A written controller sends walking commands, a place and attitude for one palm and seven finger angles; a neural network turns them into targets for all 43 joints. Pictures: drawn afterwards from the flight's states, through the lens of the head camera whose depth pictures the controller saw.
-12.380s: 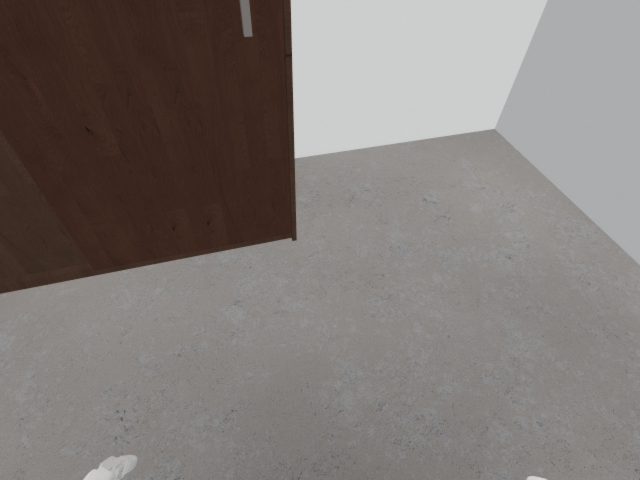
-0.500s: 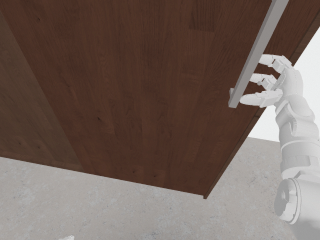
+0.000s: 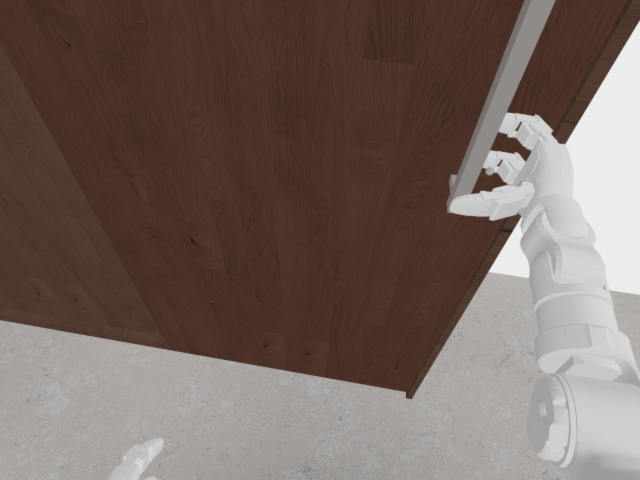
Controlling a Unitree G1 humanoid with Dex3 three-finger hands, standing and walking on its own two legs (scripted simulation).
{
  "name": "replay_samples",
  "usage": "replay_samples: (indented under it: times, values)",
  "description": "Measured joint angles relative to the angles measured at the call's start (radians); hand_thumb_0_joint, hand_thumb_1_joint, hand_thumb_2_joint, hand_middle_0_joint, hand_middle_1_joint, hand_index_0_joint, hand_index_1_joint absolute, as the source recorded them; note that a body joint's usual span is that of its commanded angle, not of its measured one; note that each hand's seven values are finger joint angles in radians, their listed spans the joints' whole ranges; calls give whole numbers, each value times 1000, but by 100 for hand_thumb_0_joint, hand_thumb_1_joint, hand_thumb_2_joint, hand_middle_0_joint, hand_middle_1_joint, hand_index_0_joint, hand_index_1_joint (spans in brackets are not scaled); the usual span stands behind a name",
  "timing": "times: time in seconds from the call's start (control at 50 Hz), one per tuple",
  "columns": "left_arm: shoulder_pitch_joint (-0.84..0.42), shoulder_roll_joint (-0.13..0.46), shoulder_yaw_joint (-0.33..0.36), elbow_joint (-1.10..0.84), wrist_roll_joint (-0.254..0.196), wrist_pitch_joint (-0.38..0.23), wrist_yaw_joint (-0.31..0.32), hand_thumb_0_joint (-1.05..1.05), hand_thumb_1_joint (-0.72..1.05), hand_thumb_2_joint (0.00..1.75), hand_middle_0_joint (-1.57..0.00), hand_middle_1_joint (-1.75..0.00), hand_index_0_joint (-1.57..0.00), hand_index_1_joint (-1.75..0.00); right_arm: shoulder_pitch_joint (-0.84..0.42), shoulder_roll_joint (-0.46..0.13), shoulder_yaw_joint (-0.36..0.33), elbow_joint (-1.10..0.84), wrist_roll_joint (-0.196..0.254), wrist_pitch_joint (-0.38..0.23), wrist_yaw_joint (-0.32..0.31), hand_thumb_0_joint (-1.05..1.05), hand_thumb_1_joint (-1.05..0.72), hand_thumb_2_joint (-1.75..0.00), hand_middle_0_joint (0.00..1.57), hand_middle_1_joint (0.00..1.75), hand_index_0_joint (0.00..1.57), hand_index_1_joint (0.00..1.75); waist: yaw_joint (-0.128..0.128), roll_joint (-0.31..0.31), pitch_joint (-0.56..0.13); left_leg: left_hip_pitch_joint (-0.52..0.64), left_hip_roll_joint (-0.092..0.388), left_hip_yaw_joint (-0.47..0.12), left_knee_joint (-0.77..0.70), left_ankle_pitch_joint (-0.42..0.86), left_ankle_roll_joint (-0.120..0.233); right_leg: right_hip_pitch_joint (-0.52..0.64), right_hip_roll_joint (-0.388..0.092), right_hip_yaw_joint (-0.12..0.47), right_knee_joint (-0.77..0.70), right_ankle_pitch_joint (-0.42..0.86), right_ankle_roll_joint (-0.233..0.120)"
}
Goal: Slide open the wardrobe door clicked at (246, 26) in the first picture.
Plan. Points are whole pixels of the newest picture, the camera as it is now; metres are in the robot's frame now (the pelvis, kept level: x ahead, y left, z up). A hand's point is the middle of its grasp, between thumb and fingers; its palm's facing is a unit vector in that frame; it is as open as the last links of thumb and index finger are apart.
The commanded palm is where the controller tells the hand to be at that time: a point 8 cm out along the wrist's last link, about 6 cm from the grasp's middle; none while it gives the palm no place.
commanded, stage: feel for the door with the fingertips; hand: right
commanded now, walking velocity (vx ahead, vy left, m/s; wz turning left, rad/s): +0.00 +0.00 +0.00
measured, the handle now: (486, 113) +0.50 -0.14 +0.24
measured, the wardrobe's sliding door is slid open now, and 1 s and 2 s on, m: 0.00 0.00 0.00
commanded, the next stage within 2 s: slide the fingers in behind the handle in 0.50 s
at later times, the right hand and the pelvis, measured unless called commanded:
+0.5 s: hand (493, 164) +0.46 -0.16 +0.19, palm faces +0.09 +1.00 +0.01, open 13.9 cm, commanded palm +0.44 -0.21 +0.19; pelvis +0.00 +0.01 +0.00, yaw +0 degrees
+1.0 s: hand (479, 166) +0.45 -0.14 +0.19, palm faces +0.05 +1.00 +0.04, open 13.9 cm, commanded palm +0.42 -0.19 +0.19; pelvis -0.01 +0.00 +0.00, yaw +1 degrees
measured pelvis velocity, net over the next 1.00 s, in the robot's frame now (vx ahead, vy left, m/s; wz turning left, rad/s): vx -0.01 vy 0.00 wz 0.01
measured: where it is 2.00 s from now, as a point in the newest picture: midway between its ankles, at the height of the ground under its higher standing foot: outside the picture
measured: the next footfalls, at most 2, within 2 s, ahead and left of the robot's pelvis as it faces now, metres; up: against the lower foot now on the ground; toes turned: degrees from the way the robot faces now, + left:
none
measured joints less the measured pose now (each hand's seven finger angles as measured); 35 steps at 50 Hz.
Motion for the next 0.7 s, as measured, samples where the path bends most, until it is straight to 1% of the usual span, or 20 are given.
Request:
replay_samples:
  times: [0.08, 0.18, 0.22, 0.36, 0.54, 0.7]
  values:
    - [-15, -7, -11, 3, 6, 6, 0, 1, 91, 90, -20, -30, -21, -30, -17, 14, -13, 24, 0, 8, -14, -1, 50, -29, 30, 120, 30, 120, 3, 0, -3, 0, 1, -1, 0, 0, -1, 3, 1, -2, -5, 2, 0]
    - [-8, -13, -14, -3, 12, 13, 0, 1, 91, 90, -20, -30, -21, -30, -29, -8, -31, 51, -23, 2, -28, -1, 50, -29, 30, 120, 30, 120, 10, 2, -4, -2, -1, -5, 2, 0, 2, 5, -2, -5, -9, 4, 3]
    - [2, -11, -11, -1, 12, 13, 0, 1, 91, 90, -20, -30, -21, -30, -29, -17, -28, 58, -25, -8, -23, -1, 50, -30, 30, 120, 31, 120, 10, 0, -3, -1, -2, -5, 1, 0, 3, 6, -3, -4, -9, 3, 4]
    - [32, 4, -1, 23, 7, 18, 5, 1, 91, 90, -20, -30, -21, -30, -44, -31, -28, 87, -7, -26, 6, -1, 50, -30, 31, 121, 31, 120, 9, -1, 2, 2, -5, 2, -1, -1, 6, 4, -4, 3, -6, 3, 6]
    - [45, 16, 12, 43, 9, 8, 4, 1, 91, 90, -20, -30, -20, -30, -81, -37, -22, 138, -11, -50, -3, -1, 50, -29, 33, 122, 32, 123, 13, -4, 7, -14, -7, 12, 8, 0, 8, -14, -4, 14, 0, 8, 7]
    - [43, 12, 6, 51, 13, -6, 0, 1, 91, 90, -20, -30, -21, -30, -146, -59, -27, 238, -21, -86, 12, -1, 50, -29, 36, 124, 35, 126, 21, 1, 6, -42, -9, 19, 25, 1, 9, -42, -5, 22, 11, 16, 7]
